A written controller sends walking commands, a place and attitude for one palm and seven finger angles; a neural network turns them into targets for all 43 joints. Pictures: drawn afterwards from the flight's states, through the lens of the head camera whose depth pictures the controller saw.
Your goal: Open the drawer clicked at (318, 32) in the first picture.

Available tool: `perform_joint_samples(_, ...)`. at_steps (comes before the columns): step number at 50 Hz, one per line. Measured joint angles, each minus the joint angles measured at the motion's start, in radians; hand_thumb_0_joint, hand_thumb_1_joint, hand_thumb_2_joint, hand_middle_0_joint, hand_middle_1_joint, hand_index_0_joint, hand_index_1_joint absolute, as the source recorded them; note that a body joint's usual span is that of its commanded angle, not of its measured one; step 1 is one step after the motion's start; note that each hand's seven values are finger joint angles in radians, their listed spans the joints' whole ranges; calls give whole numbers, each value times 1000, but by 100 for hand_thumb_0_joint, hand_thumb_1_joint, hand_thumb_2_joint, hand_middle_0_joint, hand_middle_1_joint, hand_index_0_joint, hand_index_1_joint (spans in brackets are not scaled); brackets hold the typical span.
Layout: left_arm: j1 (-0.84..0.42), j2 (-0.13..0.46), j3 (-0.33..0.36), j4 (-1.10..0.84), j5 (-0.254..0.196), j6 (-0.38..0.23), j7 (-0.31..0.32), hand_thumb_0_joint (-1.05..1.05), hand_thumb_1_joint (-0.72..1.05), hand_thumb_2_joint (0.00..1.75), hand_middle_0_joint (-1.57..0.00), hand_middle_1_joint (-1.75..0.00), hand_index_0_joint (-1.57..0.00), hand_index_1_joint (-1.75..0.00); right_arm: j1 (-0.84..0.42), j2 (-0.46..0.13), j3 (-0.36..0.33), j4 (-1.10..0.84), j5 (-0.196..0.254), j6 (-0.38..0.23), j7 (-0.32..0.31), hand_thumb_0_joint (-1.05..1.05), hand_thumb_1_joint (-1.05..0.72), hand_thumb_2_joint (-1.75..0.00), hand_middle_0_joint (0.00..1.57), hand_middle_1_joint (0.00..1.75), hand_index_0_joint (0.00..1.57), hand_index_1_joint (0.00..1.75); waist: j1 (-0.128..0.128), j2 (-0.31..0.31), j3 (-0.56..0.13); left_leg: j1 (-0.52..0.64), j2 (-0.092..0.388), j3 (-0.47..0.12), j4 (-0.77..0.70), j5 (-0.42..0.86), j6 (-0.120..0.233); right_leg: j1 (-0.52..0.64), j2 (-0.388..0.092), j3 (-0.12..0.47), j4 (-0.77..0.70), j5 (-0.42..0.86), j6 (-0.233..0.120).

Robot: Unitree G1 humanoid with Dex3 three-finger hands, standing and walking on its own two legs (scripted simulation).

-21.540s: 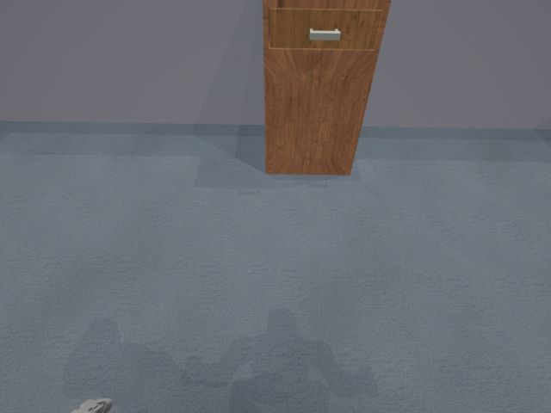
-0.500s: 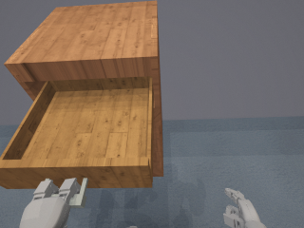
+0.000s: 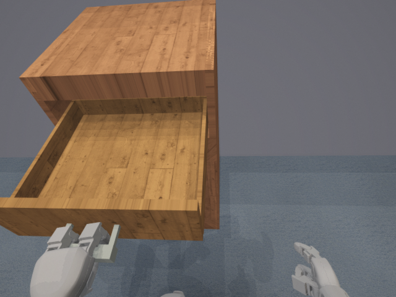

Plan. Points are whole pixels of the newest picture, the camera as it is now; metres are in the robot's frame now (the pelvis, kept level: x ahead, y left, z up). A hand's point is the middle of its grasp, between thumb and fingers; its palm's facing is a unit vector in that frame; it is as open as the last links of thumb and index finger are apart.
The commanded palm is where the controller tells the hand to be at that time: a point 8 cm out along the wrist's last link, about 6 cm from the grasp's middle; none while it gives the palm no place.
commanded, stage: open the thumb to release the handle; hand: left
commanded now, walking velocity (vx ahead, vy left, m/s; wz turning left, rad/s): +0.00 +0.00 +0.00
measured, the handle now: (88, 240) +0.21 +0.24 +0.04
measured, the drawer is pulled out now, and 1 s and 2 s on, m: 0.30 0.30 0.30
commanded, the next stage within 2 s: lift the hand off the handle in 0.26 s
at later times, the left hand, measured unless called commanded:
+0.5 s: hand (85, 274) +0.16 +0.23 +0.02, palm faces +0.03 -0.12 -0.99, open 13.7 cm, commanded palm +0.14 +0.23 +0.07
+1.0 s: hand (79, 262) +0.17 +0.23 +0.05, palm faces +0.01 -0.14 -0.99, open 13.4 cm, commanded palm +0.15 +0.23 +0.12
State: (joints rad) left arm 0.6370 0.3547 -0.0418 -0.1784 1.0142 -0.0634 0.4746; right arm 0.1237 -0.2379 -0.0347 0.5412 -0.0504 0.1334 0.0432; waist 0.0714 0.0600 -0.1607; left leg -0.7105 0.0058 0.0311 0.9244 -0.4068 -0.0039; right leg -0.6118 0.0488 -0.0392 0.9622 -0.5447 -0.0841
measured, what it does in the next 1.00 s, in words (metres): stands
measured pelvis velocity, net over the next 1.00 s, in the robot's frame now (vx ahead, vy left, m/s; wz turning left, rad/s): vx -0.01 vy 0.01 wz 0.01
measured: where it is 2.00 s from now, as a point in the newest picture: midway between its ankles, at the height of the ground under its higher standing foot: outside the picture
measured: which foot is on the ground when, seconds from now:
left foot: down 0.00-1.00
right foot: down 0.00-1.00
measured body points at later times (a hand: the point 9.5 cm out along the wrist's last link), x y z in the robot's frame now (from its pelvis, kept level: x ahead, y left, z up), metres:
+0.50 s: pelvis -0.01 +0.00 +0.00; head +0.02 -0.03 +0.45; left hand +0.15 +0.23 +0.08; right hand +0.20 -0.21 -0.10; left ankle +0.03 +0.13 -0.68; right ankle -0.04 -0.07 -0.68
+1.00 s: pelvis -0.01 +0.01 +0.02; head +0.00 -0.03 +0.47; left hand +0.16 +0.24 +0.10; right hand +0.20 -0.21 -0.08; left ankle +0.03 +0.13 -0.68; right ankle -0.04 -0.07 -0.68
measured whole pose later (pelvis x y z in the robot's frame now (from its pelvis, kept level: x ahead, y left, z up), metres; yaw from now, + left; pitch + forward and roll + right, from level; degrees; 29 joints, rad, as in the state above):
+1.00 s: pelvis -0.01 +0.01 +0.02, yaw +0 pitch +7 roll +0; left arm 0.50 0.39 -0.07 -0.14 0.97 -0.04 0.36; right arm 0.13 -0.23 -0.02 0.57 -0.03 0.09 0.00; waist 0.07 0.08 -0.12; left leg -0.58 0.01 0.01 0.80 -0.34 0.00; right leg -0.47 0.06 -0.05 0.81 -0.46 -0.08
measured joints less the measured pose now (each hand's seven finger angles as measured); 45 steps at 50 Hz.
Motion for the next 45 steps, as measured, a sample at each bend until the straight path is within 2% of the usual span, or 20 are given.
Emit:
perform_joint_samples(6,-18,-2,-12,9,-2,19,-25,1,18,59,-34,-126,-37,-127,4,14,17,-2,6,-2,-6,1,-91,-90,20,30,20,30,1,4,4,20,-1,-2,-19,11,1,20,0,-2,-18,11,1)
perform_joint_samples(12,-34,9,-12,23,-2,7,-42,0,-18,44,-34,-124,-35,-123,6,19,25,0,7,-9,-14,1,-91,-90,20,30,20,30,2,5,12,34,1,-9,-34,22,0,38,3,-8,-40,24,0)
perform_joint_samples(18,-45,6,-12,31,0,-4,-40,0,-39,34,-34,-124,-33,-121,8,12,17,3,6,-13,-16,1,-91,-90,20,30,20,30,1,5,14,33,1,-14,-36,27,0,40,4,-12,-47,31,0)
perform_joint_samples(28,-117,-16,-40,74,19,22,-14,0,-48,30,-35,-125,-32,-120,7,3,6,24,11,-14,-31,1,-91,-90,20,30,20,30,11,10,17,17,-3,-26,-28,35,3,30,0,-24,-42,34,2)
perform_joint_samples(37,-174,0,-52,116,4,41,-57,0,-49,30,-35,-123,-33,-122,1,21,24,37,24,-20,-51,1,-91,-90,20,30,20,30,6,7,25,53,0,-29,-60,52,1,66,6,-25,-77,54,0)
perform_joint_samples(45,-158,25,-35,81,-29,34,-106,0,-49,30,-35,-121,-37,-123,3,19,24,28,22,-38,-53,1,-91,-90,20,30,20,30,-6,18,39,104,5,-25,-98,63,2,118,11,-18,-125,74,2)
